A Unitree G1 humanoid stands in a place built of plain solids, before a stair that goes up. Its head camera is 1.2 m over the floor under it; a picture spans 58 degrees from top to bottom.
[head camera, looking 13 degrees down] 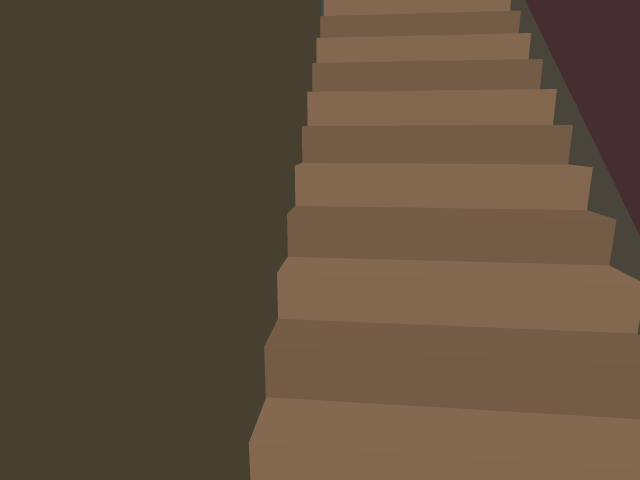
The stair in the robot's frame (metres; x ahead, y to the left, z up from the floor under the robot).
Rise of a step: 0.18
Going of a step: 0.23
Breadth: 1.27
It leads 6 degrees to the right of straight ahead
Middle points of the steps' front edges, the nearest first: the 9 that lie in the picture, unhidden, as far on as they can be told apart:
1.00 -0.43 0.36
1.23 -0.45 0.54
1.46 -0.47 0.73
1.68 -0.50 0.91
1.91 -0.52 1.09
2.13 -0.54 1.27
2.36 -0.56 1.45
2.59 -0.59 1.63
2.81 -0.61 1.81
